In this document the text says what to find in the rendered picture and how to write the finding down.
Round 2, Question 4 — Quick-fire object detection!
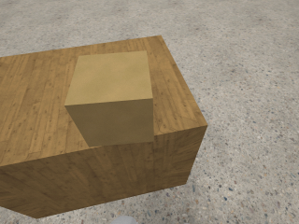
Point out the pedestal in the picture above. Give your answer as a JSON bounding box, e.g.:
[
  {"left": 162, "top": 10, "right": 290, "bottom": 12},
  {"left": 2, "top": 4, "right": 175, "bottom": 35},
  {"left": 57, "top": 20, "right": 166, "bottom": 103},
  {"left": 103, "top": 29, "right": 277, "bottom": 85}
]
[{"left": 0, "top": 35, "right": 208, "bottom": 219}]

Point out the carton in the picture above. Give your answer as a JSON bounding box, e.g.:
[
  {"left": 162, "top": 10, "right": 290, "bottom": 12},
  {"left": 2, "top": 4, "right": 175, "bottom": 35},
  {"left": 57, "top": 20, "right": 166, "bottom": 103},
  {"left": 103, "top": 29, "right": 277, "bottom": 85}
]
[{"left": 64, "top": 50, "right": 154, "bottom": 147}]

